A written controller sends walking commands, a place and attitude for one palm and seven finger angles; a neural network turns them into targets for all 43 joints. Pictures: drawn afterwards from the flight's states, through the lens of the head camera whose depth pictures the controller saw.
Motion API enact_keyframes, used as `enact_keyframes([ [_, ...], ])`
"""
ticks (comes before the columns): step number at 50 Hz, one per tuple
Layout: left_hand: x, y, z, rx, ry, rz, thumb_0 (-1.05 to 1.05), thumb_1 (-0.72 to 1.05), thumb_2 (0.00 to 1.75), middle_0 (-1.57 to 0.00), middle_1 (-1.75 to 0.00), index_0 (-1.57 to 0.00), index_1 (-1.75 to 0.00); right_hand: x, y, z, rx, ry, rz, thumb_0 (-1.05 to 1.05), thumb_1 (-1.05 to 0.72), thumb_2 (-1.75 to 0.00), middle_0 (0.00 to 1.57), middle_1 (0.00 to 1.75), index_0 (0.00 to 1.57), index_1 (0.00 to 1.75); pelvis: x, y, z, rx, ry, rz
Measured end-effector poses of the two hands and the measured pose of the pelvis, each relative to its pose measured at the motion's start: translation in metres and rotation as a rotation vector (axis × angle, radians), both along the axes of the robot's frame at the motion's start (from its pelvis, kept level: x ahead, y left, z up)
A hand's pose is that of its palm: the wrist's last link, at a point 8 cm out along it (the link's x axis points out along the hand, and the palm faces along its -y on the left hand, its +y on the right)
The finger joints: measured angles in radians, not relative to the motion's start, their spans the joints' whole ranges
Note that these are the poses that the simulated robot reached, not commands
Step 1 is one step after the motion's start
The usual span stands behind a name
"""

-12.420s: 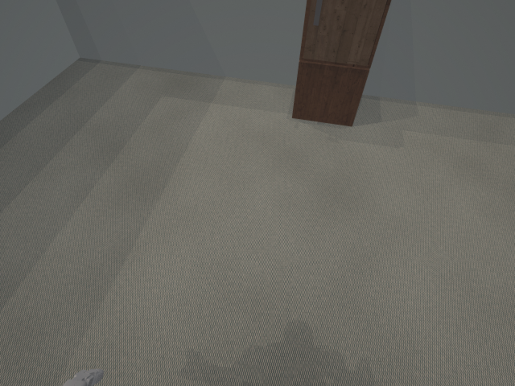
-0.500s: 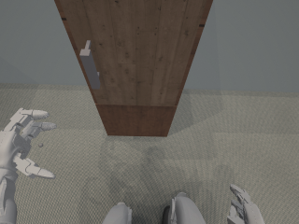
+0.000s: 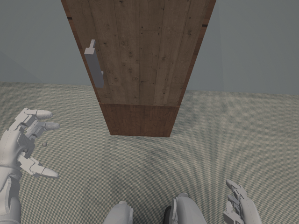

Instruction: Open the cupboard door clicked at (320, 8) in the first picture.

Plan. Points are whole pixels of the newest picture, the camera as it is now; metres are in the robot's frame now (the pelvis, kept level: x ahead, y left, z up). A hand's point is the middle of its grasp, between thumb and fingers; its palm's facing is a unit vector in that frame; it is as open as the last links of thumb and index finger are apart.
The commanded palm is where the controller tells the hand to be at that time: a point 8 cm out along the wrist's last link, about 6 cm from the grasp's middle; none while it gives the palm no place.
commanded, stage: move the hooked fingers beside the handle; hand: left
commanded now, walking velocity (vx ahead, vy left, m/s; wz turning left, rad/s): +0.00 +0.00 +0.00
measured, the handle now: (96, 64) +0.58 +0.21 +0.02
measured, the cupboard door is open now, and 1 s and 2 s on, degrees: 0 0 0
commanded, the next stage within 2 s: none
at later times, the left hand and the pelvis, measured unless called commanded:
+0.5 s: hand (51, 117) +0.36 +0.28 +0.04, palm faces +0.02 -1.00 -0.03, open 14.0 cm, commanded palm +0.34 +0.32 +0.04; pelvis +0.00 +0.01 -0.01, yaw -1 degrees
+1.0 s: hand (63, 93) +0.44 +0.27 +0.03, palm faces +0.00 -1.00 -0.02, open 14.0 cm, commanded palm +0.43 +0.32 +0.03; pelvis -0.01 +0.01 -0.01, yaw -2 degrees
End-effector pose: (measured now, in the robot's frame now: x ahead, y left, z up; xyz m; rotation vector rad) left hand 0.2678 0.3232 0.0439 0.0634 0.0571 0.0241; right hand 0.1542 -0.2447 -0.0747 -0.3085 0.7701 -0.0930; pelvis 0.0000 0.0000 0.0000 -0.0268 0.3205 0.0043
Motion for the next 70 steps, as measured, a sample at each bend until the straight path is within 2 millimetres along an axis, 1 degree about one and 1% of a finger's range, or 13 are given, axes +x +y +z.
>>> enact_keyframes([
  [6, 0.017, 0.006, -0.002, -0.013, -0.021, 0.006, -0.01, -0.50, 0.30, -0.30, -1.20, -0.30, -1.20, -0.001, -0.004, -0.004, -0.021, 0.013, -0.003, 0.01, -0.91, -0.90, 0.21, 0.30, 0.20, 0.30, -0.002, -0.001, -0.004, -0.003, 0.008, 0.001],
  [11, 0.034, 0.008, -0.001, -0.018, -0.021, -0.012, -0.01, -0.50, 0.30, -0.30, -1.20, -0.30, -1.20, -0.009, -0.008, -0.005, -0.030, 0.033, -0.025, 0.01, -0.91, -0.90, 0.21, 0.30, 0.20, 0.30, -0.002, 0.000, -0.005, -0.006, 0.017, -0.003],
  [17, 0.054, 0.008, -0.003, -0.030, -0.015, -0.015, -0.01, -0.50, 0.30, -0.30, -1.20, -0.30, -1.20, -0.025, -0.011, -0.008, -0.038, 0.081, -0.049, 0.01, -0.91, -0.90, 0.21, 0.30, 0.20, 0.30, -0.003, 0.002, -0.005, -0.004, 0.031, -0.010],
  [27, 0.080, 0.008, -0.005, -0.032, -0.023, -0.013, -0.01, -0.50, 0.30, -0.30, -1.20, -0.30, -1.20, -0.054, -0.013, -0.015, -0.046, 0.185, -0.094, 0.01, -0.91, -0.90, 0.21, 0.30, 0.20, 0.30, -0.004, 0.006, -0.005, -0.005, 0.048, -0.018],
  [31, 0.091, 0.004, -0.003, -0.031, -0.031, -0.026, -0.01, -0.50, 0.30, -0.30, -1.20, -0.30, -1.20, -0.063, -0.012, -0.016, -0.045, 0.218, -0.109, 0.01, -0.91, -0.90, 0.21, 0.30, 0.20, 0.30, -0.003, 0.008, -0.004, -0.006, 0.053, -0.020],
  [36, 0.105, 0.004, -0.006, -0.040, -0.023, -0.011, -0.01, -0.50, 0.30, -0.30, -1.20, -0.30, -1.20, -0.071, -0.011, -0.019, -0.046, 0.250, -0.119, 0.01, -0.91, -0.90, 0.21, 0.30, 0.20, 0.30, -0.004, 0.009, -0.005, -0.006, 0.061, -0.022],
  [49, 0.151, 0.004, -0.009, -0.040, -0.026, -0.021, -0.01, -0.50, 0.30, -0.30, -1.20, -0.30, -1.20, -0.094, -0.016, -0.027, -0.073, 0.358, -0.151, 0.01, -0.91, -0.90, 0.21, 0.30, 0.20, 0.30, -0.007, 0.010, -0.013, -0.014, 0.100, -0.023],
  [59, 0.184, 0.002, -0.012, -0.041, -0.016, -0.015, -0.01, -0.50, 0.30, -0.30, -1.20, -0.30, -1.20, -0.122, -0.017, -0.031, -0.085, 0.465, -0.191, 0.01, -0.91, -0.90, 0.21, 0.30, 0.20, 0.30, -0.008, 0.012, -0.017, -0.021, 0.132, -0.026],
  [70, 0.218, -0.004, -0.010, -0.035, -0.018, -0.026, -0.01, -0.50, 0.30, -0.30, -1.20, -0.30, -1.20, -0.152, -0.013, -0.033, -0.087, 0.575, -0.231, 0.00, -0.91, -0.90, 0.21, 0.30, 0.20, 0.30, -0.008, 0.013, -0.021, -0.031, 0.166, -0.027],
])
